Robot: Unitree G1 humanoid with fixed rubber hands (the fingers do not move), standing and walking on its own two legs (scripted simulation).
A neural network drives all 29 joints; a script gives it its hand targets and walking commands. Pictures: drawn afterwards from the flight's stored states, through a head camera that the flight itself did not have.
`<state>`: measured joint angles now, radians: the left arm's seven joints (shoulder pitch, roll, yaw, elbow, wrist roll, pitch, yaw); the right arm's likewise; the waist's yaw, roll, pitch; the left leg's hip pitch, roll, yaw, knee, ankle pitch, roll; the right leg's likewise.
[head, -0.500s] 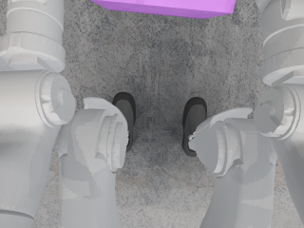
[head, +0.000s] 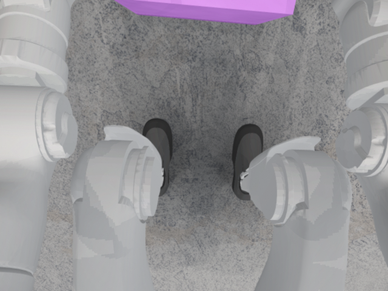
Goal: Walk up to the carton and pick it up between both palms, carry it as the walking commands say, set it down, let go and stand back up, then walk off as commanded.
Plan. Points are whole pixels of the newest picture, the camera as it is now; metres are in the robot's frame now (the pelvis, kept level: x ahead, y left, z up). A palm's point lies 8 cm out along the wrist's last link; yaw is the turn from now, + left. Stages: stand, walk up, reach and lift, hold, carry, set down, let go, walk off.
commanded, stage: set down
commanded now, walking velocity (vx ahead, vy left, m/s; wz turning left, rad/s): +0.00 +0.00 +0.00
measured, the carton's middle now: out of the picture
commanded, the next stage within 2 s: let go in 1.44 s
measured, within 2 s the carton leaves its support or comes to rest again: neither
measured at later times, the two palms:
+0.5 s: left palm out of the picture +0.56 +0.26 -0.10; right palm out of the picture +0.59 -0.14 -0.08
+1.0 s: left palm out of the picture +0.56 +0.26 +0.05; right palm out of the picture +0.59 -0.15 +0.07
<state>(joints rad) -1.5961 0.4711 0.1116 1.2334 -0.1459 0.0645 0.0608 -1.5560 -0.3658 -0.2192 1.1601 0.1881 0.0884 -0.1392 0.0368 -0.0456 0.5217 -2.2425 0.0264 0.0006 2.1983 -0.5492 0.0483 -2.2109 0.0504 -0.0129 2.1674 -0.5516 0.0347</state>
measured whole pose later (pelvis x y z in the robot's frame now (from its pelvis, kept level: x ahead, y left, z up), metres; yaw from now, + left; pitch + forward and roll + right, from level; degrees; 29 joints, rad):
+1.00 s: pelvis +0.00 +0.00 +0.15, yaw +1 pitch +27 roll -3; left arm -1.48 0.52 0.15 0.78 -0.19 0.40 0.04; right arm -1.45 -0.38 -0.20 0.68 0.20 0.43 -0.18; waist 0.04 -0.04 0.52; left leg -1.70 0.03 -0.01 1.75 -0.52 0.03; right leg -1.67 0.05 -0.01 1.72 -0.51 0.03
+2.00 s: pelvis +0.06 -0.02 +0.33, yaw +3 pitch +19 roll +0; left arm -0.42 0.38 0.07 0.51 -0.10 0.26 -0.05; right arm -0.40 -0.24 -0.15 0.42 0.08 0.29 -0.01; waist 0.00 -0.04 0.13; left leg -0.96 0.02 -0.02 0.96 -0.33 -0.01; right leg -0.95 0.04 -0.01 0.96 -0.34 -0.01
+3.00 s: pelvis +0.13 -0.03 +0.39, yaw +4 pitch -4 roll +0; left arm 0.22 0.26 0.05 0.54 -0.02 0.08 -0.04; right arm 0.21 -0.24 -0.08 0.57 -0.03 0.11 0.03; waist 0.01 -0.02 0.06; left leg -0.18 0.01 -0.02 0.57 -0.31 -0.02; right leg -0.18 0.03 -0.01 0.58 -0.34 -0.02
